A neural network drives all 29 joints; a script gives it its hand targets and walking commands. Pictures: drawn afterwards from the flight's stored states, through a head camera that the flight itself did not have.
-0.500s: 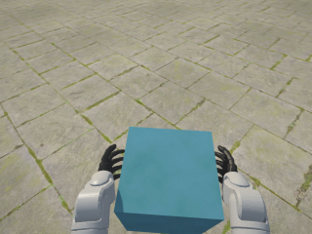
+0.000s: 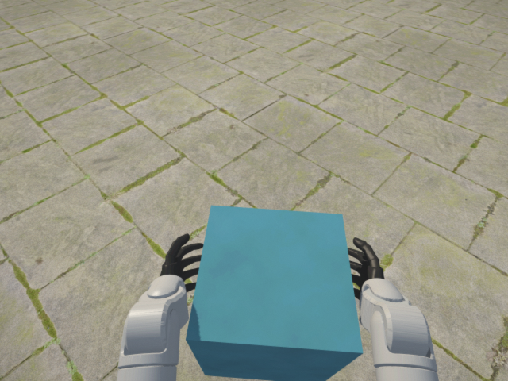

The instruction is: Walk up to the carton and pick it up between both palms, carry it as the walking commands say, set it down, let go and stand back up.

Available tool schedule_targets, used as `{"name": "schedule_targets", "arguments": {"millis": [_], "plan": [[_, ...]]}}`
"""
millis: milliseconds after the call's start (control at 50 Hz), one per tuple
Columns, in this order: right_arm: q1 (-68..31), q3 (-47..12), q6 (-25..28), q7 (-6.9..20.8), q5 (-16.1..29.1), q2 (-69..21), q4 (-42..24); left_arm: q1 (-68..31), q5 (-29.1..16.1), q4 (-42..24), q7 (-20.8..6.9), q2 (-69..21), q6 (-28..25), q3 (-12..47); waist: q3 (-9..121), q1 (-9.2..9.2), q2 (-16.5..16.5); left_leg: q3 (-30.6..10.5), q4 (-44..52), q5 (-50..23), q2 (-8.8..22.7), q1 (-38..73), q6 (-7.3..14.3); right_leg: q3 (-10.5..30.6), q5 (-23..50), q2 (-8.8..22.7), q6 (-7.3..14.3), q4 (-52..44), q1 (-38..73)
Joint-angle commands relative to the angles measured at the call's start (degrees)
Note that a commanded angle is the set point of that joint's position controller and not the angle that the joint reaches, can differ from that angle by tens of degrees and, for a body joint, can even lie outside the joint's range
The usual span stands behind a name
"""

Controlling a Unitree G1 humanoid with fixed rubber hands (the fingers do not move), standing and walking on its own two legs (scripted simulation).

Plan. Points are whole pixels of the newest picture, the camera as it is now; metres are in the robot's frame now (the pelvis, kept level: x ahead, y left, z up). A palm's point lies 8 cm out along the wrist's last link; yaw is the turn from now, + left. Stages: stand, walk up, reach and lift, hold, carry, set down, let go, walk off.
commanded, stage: carry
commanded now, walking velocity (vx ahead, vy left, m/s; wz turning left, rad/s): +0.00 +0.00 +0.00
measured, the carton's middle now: (269, 300) +0.27 +0.00 -0.04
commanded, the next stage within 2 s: none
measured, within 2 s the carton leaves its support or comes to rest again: neither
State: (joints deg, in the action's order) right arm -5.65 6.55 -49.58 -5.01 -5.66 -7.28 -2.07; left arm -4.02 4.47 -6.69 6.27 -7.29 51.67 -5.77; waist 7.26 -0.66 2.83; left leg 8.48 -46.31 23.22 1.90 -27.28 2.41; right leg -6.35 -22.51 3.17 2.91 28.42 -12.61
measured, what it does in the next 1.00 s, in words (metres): walks ahead: left foot, then right foot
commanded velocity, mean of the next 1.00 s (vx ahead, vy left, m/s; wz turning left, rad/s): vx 0.00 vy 0.00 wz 0.00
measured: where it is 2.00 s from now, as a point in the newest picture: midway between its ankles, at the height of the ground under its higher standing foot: (270, 228)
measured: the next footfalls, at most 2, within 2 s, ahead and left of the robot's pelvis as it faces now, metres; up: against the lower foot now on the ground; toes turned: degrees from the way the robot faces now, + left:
left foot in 0.08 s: +0.12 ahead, +0.12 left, +0.00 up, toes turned +8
right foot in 0.28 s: +0.11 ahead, -0.07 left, +0.00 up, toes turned -6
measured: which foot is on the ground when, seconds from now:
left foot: up 0.00-0.06, down 0.08-0.30, up 0.32-0.48, down 0.50-0.72, up 0.74-0.96, down 0.98-1.00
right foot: down 0.00-0.10, up 0.12-0.26, down 0.28-0.54, up 0.56-0.68, down 0.70-1.00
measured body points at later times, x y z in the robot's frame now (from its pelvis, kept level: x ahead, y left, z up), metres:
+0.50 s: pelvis +0.21 +0.00 -0.02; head +0.25 -0.02 +0.43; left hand +0.50 +0.14 +0.00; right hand +0.50 -0.16 -0.01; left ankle +0.17 +0.10 -0.73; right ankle +0.08 -0.07 -0.74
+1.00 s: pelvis +0.45 -0.02 -0.03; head +0.48 -0.02 +0.42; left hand +0.73 +0.13 -0.02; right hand +0.73 -0.17 -0.02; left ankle +0.46 +0.07 -0.74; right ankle +0.27 -0.08 -0.72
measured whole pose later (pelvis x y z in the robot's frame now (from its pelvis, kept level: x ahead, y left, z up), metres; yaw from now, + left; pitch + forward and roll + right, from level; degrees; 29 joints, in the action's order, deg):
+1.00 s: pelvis +0.45 -0.02 -0.03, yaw +0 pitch +6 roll +2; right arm -5.9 6.0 -43.3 -4.6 -7.1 -7.3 -1.5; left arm -3.8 5.1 -3.8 4.6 -7.3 42.5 -6.0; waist 1.9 -0.8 1.8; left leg 8.0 -41.2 16.7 -0.5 -27.9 2.7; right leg -5.4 -32.1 -0.2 4.1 42.4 -10.1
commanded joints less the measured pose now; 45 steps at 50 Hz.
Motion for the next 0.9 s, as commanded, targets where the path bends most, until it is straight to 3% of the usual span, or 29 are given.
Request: {"name": "schedule_targets", "arguments": {"millis": [0, 20, 40, 60, 80, 140, 180, 220, 260, 280, 300, 340, 380, 440, 460, 480, 500, 520, 540, 560, 600, 620, 640, 660, 680, 700, 720, 760, 880], "plan": [[-26.57, -33.63, 3.64, 6.89, 15.24, -44.57, -20.12, -31.08, -14.41, -18.6, -8.12, -40.63, -5.32, 33.66, 18.52, 0.59, 6.05, 3.87, 19.08, -13.43, -3.45, 7.38, -0.81, 1.24, 60.83, 7.85, 1.71, 5.87, 18.49], [-24.77, -28.55, 4.41, 7.17, 11.18, -39.87, -9.24, -30.42, -10.06, -8.85, -8.25, -34.72, -6.46, 28.15, 22.3, -0.56, 5.49, 1.84, 20.86, -20.95, -1.21, 19.16, 0.1, -0.2, 51.81, 5.72, -0.44, 11.45, 12.24], [-23.73, -26.57, 5.39, 7.18, 9.58, -36.53, -6.09, -29.31, -8.49, -5.9, -8.26, -32.01, -7.5, 26.41, 26.66, -1.3, -0.89, -6.19, 17.0, -40.4, 6.5, 32.74, 2.64, -0.88, 35.56, 3.47, -2.86, 19.66, 1.47], [-19.8, -25.05, 6.23, 7.52, 8.25, -36.21, -2.64, -28.14, -8.46, -3.72, -8.54, -32.61, -8.21, 26.79, 29.5, -1.34, -15.02, -19.14, 13.52, -67.31, 17.72, 44.49, 8.13, -2.47, 12.19, -0.47, -4.94, 30.65, -11.41], [-23.69, -29.16, 6.81, 7.16, 11.15, -38.23, -11.65, -30.76, -11.59, -11.8, -8.58, -35.59, -8.12, 31.41, 23.34, -0.65, -19.76, -25.37, 14.11, -84.63, 20.66, 45.9, 12.62, -0.75, -10.81, -6.4, -4.45, 33.9, -20.98], [-24.84, -34.35, 5.24, 7.05, 14.86, -43.45, -20.01, -29.6, -15.62, -17.94, -8.55, -40.55, -6.58, 35.71, 15.93, -0.24, -13.6, -16.9, 13.92, -77.17, 16.51, 41.58, 8.62, 1.1, -10.23, -2.4, -2.05, 20.68, -24.11], [-23.69, -32.46, 4.05, 7.56, 12.75, -42.0, -15.49, -27.15, -13.34, -12.07, -8.85, -39.85, -5.64, 32.99, 16.07, 0.19, -14.06, -11.19, 11.51, -74.11, 13.24, 36.53, 6.31, -0.59, -5.29, -2.78, -1.87, 8.84, -17.14], [-23.18, -29.29, 4.06, 7.87, 10.08, -38.62, -7.8, -28.52, -10.39, -7.06, -9.31, -35.6, -6.39, 28.65, 18.63, 0.96, -8.76, -6.35, 6.94, -57.73, 9.6, 26.51, 2.6, 2.31, 15.36, -0.14, -0.86, -3.27, -1.74], [-25.0, -26.42, 6.64, 8.5, 7.41, -35.61, -1.31, -30.29, -6.72, 0.16, -10.12, -31.28, -9.57, 23.72, 19.6, 0.46, 7.03, -1.09, -2.03, -16.21, 2.18, 3.7, -1.5, 13.77, 70.91, 11.18, 3.67, 1.31, 19.8], [-24.3, -28.46, 7.37, 8.67, 8.94, -38.16, -4.33, -30.44, -8.46, -2.57, -10.58, -33.87, -10.43, 26.13, 19.52, 0.78, 9.91, -1.44, -3.4, 3.81, -1.2, -3.23, -1.77, 16.45, 85.17, 14.43, 5.32, 2.93, 25.37], [-26.68, -31.0, 8.4, 8.63, 10.59, -38.44, -8.68, -31.38, -9.42, -5.55, -11.06, -34.28, -11.11, 27.43, 17.67, 1.03, 10.47, -2.75, -1.94, 5.5, -1.51, -6.8, -1.32, 16.41, 88.58, 14.74, 5.94, 3.58, 27.39], [-29.19, -27.07, 10.4, 8.59, 7.56, -34.69, -0.83, -32.27, -6.39, 3.23, -11.62, -30.48, -12.64, 23.39, 14.07, 0.88, 9.67, -2.14, -0.02, 4.08, -1.81, -8.73, -0.43, 13.23, 87.9, 11.38, 3.96, 3.38, 27.42], [-30.89, -31.57, 11.48, 8.13, 11.47, -38.5, -10.93, -34.11, -10.69, -6.72, -11.26, -34.6, -13.57, 28.58, 14.14, 0.93, 8.51, -0.25, 1.41, 1.55, -2.63, -9.17, -0.78, 12.4, 88.53, 9.67, 2.51, 4.78, 27.48], [-25.48, -31.01, 10.42, 6.97, 11.26, -38.59, -11.54, -28.64, -10.82, -8.29, -10.31, -33.25, -12.43, 28.44, 18.55, 0.76, 10.54, 2.67, 9.32, -5.34, -4.49, -2.46, -0.04, 9.27, 100.13, 8.12, 0.33, 10.36, 27.95], [-25.5, -31.08, 10.38, 7.0, 11.71, -39.2, -12.86, -30.17, -11.55, -10.91, -9.81, -33.63, -12.48, 29.7, 20.79, -0.27, 7.18, 1.6, 14.19, -16.52, -3.36, 7.86, 0.83, 7.35, 96.48, 6.96, -0.27, 15.9, 20.81], [-22.58, -28.89, 10.45, 7.25, 9.45, -36.85, -6.43, -28.65, -9.31, -5.55, -9.91, -31.62, -12.65, 27.6, 24.33, -1.71, -0.85, -3.69, 13.76, -51.29, 2.17, 26.26, 2.26, 4.84, 80.93, 4.56, -3.06, 24.95, 6.31], [-18.99, -23.49, 11.9, 7.8, 5.8, -32.72, 1.94, -29.03, -6.61, -0.33, -9.78, -27.28, -14.19, 23.43, 27.77, -3.1, -14.71, -14.19, 7.51, -90.96, 11.99, 46.16, 8.02, 3.23, 43.32, 0.11, -6.7, 36.38, -12.44], [-21.32, -25.12, 12.78, 7.47, 7.99, -33.7, -4.22, -32.24, -9.27, -9.04, -9.22, -28.12, -15.15, 25.39, 23.94, -3.08, -26.17, -21.8, 5.68, -117.53, 18.66, 57.68, 14.18, 3.23, -7.74, -7.59, -7.42, 43.03, -29.6], [-25.89, -34.68, 11.39, 6.64, 15.1, -41.3, -24.32, -34.39, -15.91, -26.87, -8.32, -36.27, -13.41, 34.4, 20.28, -3.15, -23.24, -21.18, 8.29, -108.97, 17.58, 57.4, 14.04, 4.65, -19.37, -6.55, -5.37, 40.61, -34.68], [-23.24, -37.96, 9.45, 6.32, 16.25, -45.12, -28.82, -31.86, -17.8, -29.8, -8.14, -39.8, -11.44, 38.06, 17.26, -2.3, -16.23, -21.04, 9.41, -99.33, 15.98, 55.84, 11.13, 4.98, -19.74, -4.47, -3.7, 32.32, -35.83], [-20.52, -28.5, 9.08, 7.28, 7.51, -35.53, -6.29, -24.45, -8.26, -3.78, -9.13, -30.77, -11.4, 26.31, 11.59, -1.02, -10.39, -16.52, 9.54, -86.17, 12.87, 47.43, 6.42, 1.29, -11.04, -3.59, -2.47, 13.45, -30.26], [-22.97, -31.88, 9.01, 6.93, 11.16, -36.58, -15.77, -24.36, -10.54, -11.78, -8.44, -32.17, -11.44, 28.54, 12.45, -0.57, -12.98, -11.58, 7.21, -85.51, 10.53, 44.74, 4.52, -1.1, -4.55, -4.42, -2.69, 6.12, -24.09], [-22.49, -31.03, 8.55, 7.08, 9.47, -35.47, -12.32, -23.89, -9.11, -7.36, -8.94, -32.23, -11.13, 27.12, 14.49, 0.78, -9.21, -6.09, 2.22, -77.8, 8.97, 34.09, 1.99, -1.04, 8.99, -3.93, -2.21, -3.36, -8.34], [-22.02, -28.33, 9.21, 7.28, 7.74, -31.79, -7.81, -22.51, -6.56, -1.39, -9.31, -29.06, -11.82, 23.68, 18.9, 1.33, -2.17, -3.21, -5.93, -55.08, 6.36, 18.02, -1.45, 6.39, 43.08, 1.01, 1.51, -1.3, 11.43], [-23.78, -27.69, 9.75, 7.37, 6.7, -30.98, -4.56, -24.03, -5.13, 3.08, -9.57, -28.3, -12.72, 21.98, 19.4, 1.18, 11.66, -0.86, -16.36, -8.84, 0.55, -2.0, -3.39, 17.51, 91.86, 11.71, 6.77, 4.16, 28.75], [-23.48, -38.92, 8.17, 7.4, 14.64, -41.65, -22.9, -25.89, -13.87, -16.13, -9.72, -39.11, -11.44, 33.88, 19.56, 1.4, 13.55, -4.26, -19.5, 10.21, -3.56, -7.99, -2.21, 21.32, 107.21, 15.84, 10.43, 5.61, 31.71], [-24.7, -37.48, 7.34, 8.01, 12.96, -40.97, -17.55, -25.44, -11.39, -9.95, -10.49, -39.01, -10.51, 31.74, 16.63, 2.19, 11.63, -5.86, -18.9, 11.15, -3.17, -9.67, -1.21, 20.9, 100.72, 15.82, 11.15, 4.25, 29.62], [-28.22, -34.38, 8.48, 9.01, 10.03, -37.73, -6.03, -25.01, -6.48, 1.15, -11.43, -35.66, -11.22, 27.01, 10.48, 2.09, 7.49, -6.8, -17.15, 10.42, -2.77, -14.95, 0.11, 20.32, 89.82, 12.57, 7.53, 1.92, 28.03], [-23.16, -34.18, 8.64, 8.37, 11.47, -41.71, -12.62, -28.81, -11.58, -11.57, -10.51, -37.52, -11.47, 32.63, 16.23, 1.97, 7.68, 0.8, 4.57, -1.8, -4.53, -10.14, 0.69, 10.61, 88.53, 7.42, 4.41, 7.72, 31.33]]}}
